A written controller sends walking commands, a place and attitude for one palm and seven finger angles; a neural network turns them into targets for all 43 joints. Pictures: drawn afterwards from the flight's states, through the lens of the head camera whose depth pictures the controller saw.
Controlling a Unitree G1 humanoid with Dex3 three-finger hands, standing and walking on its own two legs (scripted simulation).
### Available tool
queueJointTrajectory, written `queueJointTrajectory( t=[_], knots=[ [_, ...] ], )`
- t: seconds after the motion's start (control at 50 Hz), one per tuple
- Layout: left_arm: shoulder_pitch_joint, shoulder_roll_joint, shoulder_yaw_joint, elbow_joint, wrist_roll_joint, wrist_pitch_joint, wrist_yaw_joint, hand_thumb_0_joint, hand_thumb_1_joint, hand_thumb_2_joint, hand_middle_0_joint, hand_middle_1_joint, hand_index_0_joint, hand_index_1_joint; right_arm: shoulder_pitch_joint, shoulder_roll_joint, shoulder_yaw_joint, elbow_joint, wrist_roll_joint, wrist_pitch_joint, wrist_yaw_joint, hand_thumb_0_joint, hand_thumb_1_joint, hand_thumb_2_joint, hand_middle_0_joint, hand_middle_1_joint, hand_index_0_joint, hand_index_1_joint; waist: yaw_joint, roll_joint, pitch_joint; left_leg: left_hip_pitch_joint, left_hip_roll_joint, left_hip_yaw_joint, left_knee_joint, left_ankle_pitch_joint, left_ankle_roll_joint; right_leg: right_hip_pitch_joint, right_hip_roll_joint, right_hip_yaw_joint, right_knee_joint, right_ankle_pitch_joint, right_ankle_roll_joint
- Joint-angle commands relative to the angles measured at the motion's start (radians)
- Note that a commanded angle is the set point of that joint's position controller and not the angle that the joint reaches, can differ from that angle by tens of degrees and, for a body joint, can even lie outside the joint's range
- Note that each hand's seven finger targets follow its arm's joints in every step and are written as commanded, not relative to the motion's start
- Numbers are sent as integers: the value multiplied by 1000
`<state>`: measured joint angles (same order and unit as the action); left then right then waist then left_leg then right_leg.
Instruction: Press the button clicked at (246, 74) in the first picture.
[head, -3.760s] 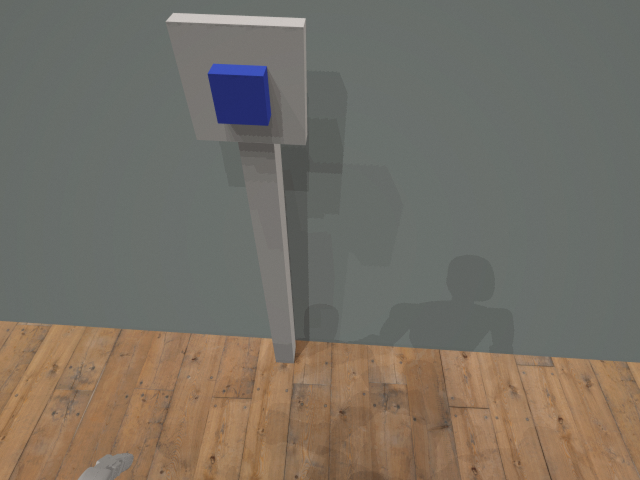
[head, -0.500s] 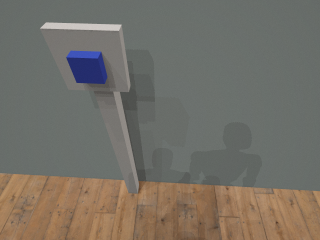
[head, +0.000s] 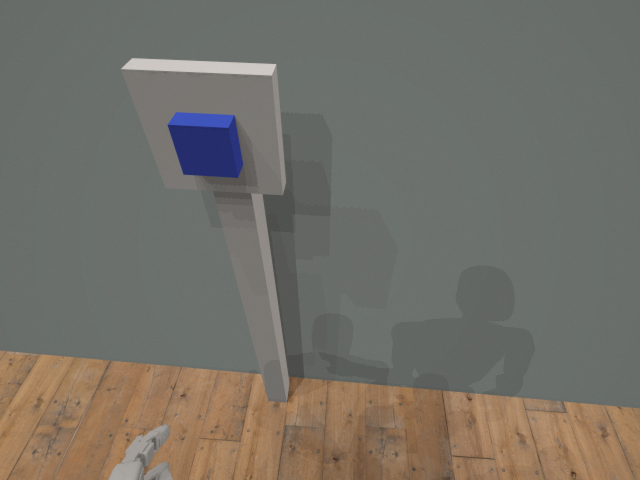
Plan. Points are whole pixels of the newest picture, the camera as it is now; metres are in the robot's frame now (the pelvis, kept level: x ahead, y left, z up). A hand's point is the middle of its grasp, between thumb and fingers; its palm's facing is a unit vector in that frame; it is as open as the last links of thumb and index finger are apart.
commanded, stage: raise the hand and make a fist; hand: left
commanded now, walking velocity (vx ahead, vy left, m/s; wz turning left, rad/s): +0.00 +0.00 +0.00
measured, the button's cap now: (208, 144) +0.45 +0.17 +0.20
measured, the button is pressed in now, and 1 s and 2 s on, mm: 0 0 0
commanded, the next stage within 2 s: aim a knuckle at the button in 1.88 s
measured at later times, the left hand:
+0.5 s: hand (160, 460) +0.14 +0.17 +0.05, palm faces +0.06 -0.99 -0.08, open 4.0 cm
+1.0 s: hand (133, 388) +0.19 +0.20 +0.10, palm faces -0.03 -0.99 -0.11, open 3.1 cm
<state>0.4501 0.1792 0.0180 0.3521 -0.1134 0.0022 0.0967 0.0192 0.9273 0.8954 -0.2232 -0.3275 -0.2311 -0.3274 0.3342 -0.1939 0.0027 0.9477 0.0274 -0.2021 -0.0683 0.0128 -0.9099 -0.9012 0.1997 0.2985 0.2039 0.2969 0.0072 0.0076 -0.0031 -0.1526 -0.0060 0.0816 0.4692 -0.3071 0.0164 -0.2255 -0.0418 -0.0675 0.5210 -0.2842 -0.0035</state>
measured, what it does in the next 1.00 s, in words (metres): stands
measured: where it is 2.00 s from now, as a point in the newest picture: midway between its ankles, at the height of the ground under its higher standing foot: outside the picture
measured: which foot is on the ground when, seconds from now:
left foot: down 0.00-1.00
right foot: down 0.00-1.00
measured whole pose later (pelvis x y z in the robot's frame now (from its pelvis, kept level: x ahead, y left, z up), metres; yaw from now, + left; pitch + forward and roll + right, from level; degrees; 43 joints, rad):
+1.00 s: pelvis -0.02 +0.00 -0.01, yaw +2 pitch +0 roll -1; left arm 0.36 0.30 0.20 -0.23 -0.28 -0.08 -0.31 0.01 0.89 0.90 -1.29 -1.49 -1.29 -1.49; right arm 0.26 -0.26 0.03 0.61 0.05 -0.35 -0.08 0.02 -0.90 -0.90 0.20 0.30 0.20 0.30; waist 0.03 0.04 -0.05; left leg -0.29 0.02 0.04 0.67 -0.38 0.03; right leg -0.31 -0.03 -0.11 0.62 -0.31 0.00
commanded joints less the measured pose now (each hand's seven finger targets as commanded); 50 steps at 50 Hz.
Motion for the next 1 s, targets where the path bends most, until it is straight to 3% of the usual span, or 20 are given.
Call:
queueJointTrajectory(
  t=[0.0, 0.02, 0.06, 0.08, 0.1, 0.14, 0.2, 0.24, 0.3, 0.38, 0.44, 0.5, 0.58, 0.62, 0.66, 0.7, 0.76, 0.82, 0.92, 0.98],
  knots=[
    [-114, 18, 20, -466, -43, -166, -30, 0, 900, 900, -393, -510, -393, -510, -140, -179, -60, -287, -5, -150, -2, 0, -900, -900, 200, 300, 200, 300, -50, -70, -16, -108, 39, -116, 22, 309, -23, -121, 27, -45, -16, 131, -15],
    [32, 1, 45, -381, -52, -202, -65, 0, 900, 900, -420, -540, -420, -540, -155, -174, -69, -321, -7, -151, 7, 0, -900, -900, 200, 300, 200, 300, -13, -136, -22, -162, 29, -105, 48, 265, -16, -127, 30, -47, 3, 112, -16],
    [211, -49, 61, -224, -78, -311, -163, 0, 900, 900, -475, -600, -475, -600, -180, -164, -79, -364, -11, -138, 28, 0, -900, -900, 200, 300, 200, 300, 21, -320, 31, -315, 14, -90, 126, 154, -22, -211, 38, -52, 79, 60, -9],
    [267, -55, 64, -221, -97, -380, -229, 0, 900, 900, -502, -630, -502, -630, -195, -166, -84, -393, -11, -130, 43, 0, -900, -900, 200, 300, 200, 300, 34, -335, 20, -373, 4, -74, 158, 110, -27, -224, 37, -41, 109, 44, -10],
    [272, -30, 81, -242, -110, -444, -293, 0, 900, 900, -530, -660, -530, -660, -210, -174, -91, -429, -11, -126, 57, 0, -900, -900, 200, 300, 200, 300, 38, -313, -8, -403, -6, -61, 191, 92, -30, -225, 34, -29, 137, 55, -15],
    [283, 73, 162, -244, -116, -513, -410, 0, 900, 900, -585, -720, -585, -720, -241, -195, -102, -507, -5, -108, 82, 0, -900, -900, 200, 300, 200, 300, 49, -134, -48, -407, -26, -34, 241, 80, -36, -194, 14, 7, 171, 70, -37],
    [161, 164, 228, -464, -119, -479, -427, 0, 900, 900, -668, -810, -668, -810, -265, -172, -88, -600, 9, -77, 66, 0, -900, -900, 200, 300, 200, 300, 72, -2, -174, -436, -34, -7, 268, 58, -11, -176, 10, 47, 206, 35, -31],
    [39, 161, 236, -645, -155, -479, -383, 0, 900, 900, -723, -870, -723, -870, -247, -156, -78, -632, 10, -63, 54, 0, -900, -900, 200, 300, 200, 300, 52, 81, -216, -413, -24, -27, 272, 14, -7, -206, 19, 63, 200, -56, -26],
    [-86, 148, 232, -830, -168, -544, -303, 0, 900, 900, -805, -960, -805, -960, -163, -130, -66, -607, 3, -69, 36, 0, -900, -900, 200, 300, 200, 300, 3, 137, -260, -346, -5, -62, 310, 59, 3, -232, 33, 75, 201, -3, -25],
    [-208, 102, 84, -805, -143, -607, -333, 0, 900, 900, -915, -1080, -915, -1080, -138, -161, -38, -546, 5, -108, 19, 0, -900, -900, 200, 300, 200, 300, -90, 76, -148, -356, 16, -104, 337, -28, 15, -350, 40, 69, 179, -104, -19],
    [-243, 153, 61, -664, -140, -521, -430, 0, 900, 900, -997, -1170, -997, -1170, -144, -186, -26, -530, 25, -127, 2, 0, -900, -900, 200, 300, 200, 300, -108, 20, -73, -397, 18, -119, 316, -113, 21, -330, 31, 103, 107, -222, -12],
    [-158, 243, 170, -543, -145, -334, -479, 0, 900, 900, -1080, -1260, -1080, -1260, -174, -190, -27, -547, 39, -122, -15, 0, -900, -900, 200, 300, 200, 300, -35, -13, -119, -411, 11, -106, 270, -107, 21, -229, 1, 135, 45, -277, -3],
    [-80, 271, 338, -604, -232, -163, -421, 0, 900, 900, -1190, -1380, -1190, -1380, -238, -143, -10, -587, 37, -102, -21, 0, -900, -900, 200, 300, 200, 300, 56, -57, -204, -371, 0, -95, 214, 1, 9, -58, -11, 107, 36, -167, 5],
    [-51, 263, 402, -696, -271, -166, -358, 0, 900, 900, -1245, -1440, -1245, -1440, -250, -120, -4, -587, 30, -107, -17, 0, -900, -900, 200, 300, 200, 300, 84, -90, -230, -345, 5, -100, 195, 77, 2, 3, 5, 80, 55, -54, 1],
    [-53, 250, 406, -776, -258, -203, -314, 0, 900, 900, -1300, -1500, -1300, -1500, -211, -120, -9, -566, 24, -128, -3, 0, -900, -900, 200, 300, 200, 300, 73, -27, -228, -303, 10, -93, 165, 145, -2, 0, 20, 43, 76, 75, -4],
    [-58, 208, 329, -819, -218, -240, -304, 0, 900, 900, -1300, -1500, -1300, -1500, -183, -128, -11, -552, 18, -151, 13, 0, -900, -900, 200, 300, 200, 300, 51, 56, -193, -259, 11, -84, 147, 187, -2, -46, 33, 11, 95, 157, -9],
    [-110, 182, 236, -779, -183, -244, -346, 0, 900, 900, -1300, -1500, -1300, -1500, -157, -158, -16, -526, 21, -179, 17, 0, -900, -900, 200, 300, 200, 300, 0, 38, -133, -235, 14, -89, 142, 151, 6, -91, 36, 13, 65, 129, -3],
    [-171, 179, 191, -753, -184, -205, -397, 0, 900, 900, -1300, -1500, -1300, -1500, -162, -179, -13, -515, 32, -204, 0, 0, -900, -900, 200, 300, 200, 300, -16, 11, -74, -216, 15, -105, 118, 74, 14, -116, 38, 17, 17, 28, -3],
    [-265, 335, 354, -847, -190, -161, -385, 0, 900, 900, -1300, -1500, -1300, -1500, -172, -181, -1, -506, 29, -218, -20, 0, -900, -900, 200, 300, 200, 300, 35, 41, -169, -124, 17, -122, 61, 142, 13, -11, 42, -2, 4, 88, -13],
    [-269, 294, 368, -882, -219, -151, -367, 0, 900, 900, -1300, -1500, -1300, -1500, -183, -161, 11, -504, 30, -218, -14, 0, -900, -900, 200, 300, 200, 300, 46, 89, -180, -67, 18, -122, 37, 251, -3, 34, 45, -27, 9, 212, -17]
  ],
)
